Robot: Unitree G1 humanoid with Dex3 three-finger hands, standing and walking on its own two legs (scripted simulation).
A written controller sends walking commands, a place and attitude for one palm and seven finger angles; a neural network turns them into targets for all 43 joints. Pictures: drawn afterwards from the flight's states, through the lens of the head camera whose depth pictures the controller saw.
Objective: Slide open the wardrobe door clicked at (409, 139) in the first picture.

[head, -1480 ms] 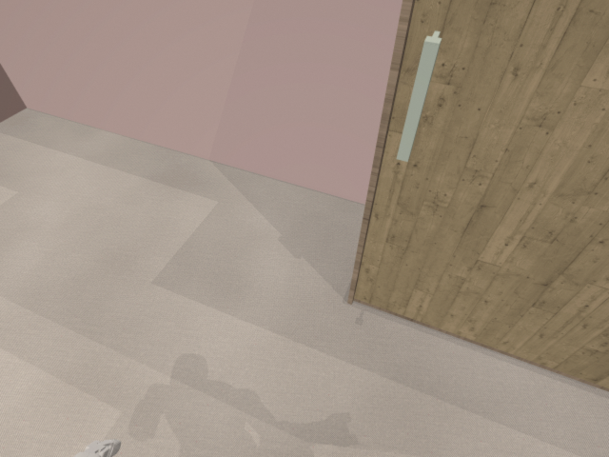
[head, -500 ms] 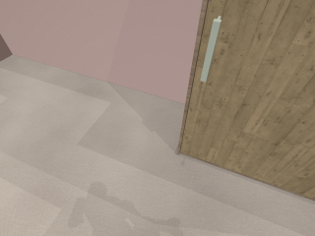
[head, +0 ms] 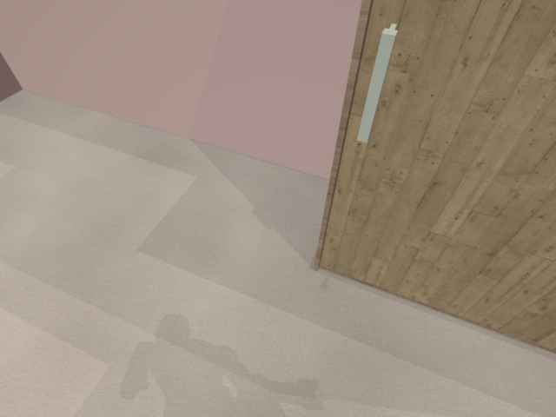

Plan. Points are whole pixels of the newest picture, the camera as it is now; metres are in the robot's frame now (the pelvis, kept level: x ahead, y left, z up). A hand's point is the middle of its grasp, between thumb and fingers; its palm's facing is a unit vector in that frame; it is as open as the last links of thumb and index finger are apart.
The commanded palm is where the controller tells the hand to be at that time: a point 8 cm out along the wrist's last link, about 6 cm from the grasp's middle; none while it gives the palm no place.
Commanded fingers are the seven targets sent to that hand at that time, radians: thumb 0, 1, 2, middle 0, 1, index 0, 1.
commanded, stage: turn to face it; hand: left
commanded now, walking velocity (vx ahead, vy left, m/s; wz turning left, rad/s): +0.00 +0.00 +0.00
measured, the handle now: (377, 87) +0.75 -0.17 +0.10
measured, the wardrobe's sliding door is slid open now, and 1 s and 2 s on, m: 0.00 0.00 0.00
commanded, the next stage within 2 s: take the last steps up to it in 0.78 s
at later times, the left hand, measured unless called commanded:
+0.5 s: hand out of the picture +0.06 +0.18 -0.18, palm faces -0.11 -0.96 -0.26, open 7.4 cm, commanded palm none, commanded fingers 0.00 0.90 0.90 -0.20 -0.30 -0.20 -0.30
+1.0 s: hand out of the picture +0.09 +0.21 -0.18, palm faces -0.24 -0.95 -0.21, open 7.4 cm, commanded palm none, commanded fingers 0.00 0.90 0.90 -0.20 -0.30 -0.20 -0.30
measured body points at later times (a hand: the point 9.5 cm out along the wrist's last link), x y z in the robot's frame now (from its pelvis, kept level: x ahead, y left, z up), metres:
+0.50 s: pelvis -0.02 -0.02 -0.02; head +0.02 -0.04 +0.42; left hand +0.07 +0.23 -0.16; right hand +0.02 -0.27 -0.18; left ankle -0.02 +0.12 -0.73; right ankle -0.01 -0.11 -0.75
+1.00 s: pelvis -0.03 +0.02 +0.00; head -0.01 +0.04 +0.44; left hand +0.10 +0.26 -0.16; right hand -0.05 -0.22 -0.14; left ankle -0.02 +0.13 -0.75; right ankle -0.07 -0.09 -0.68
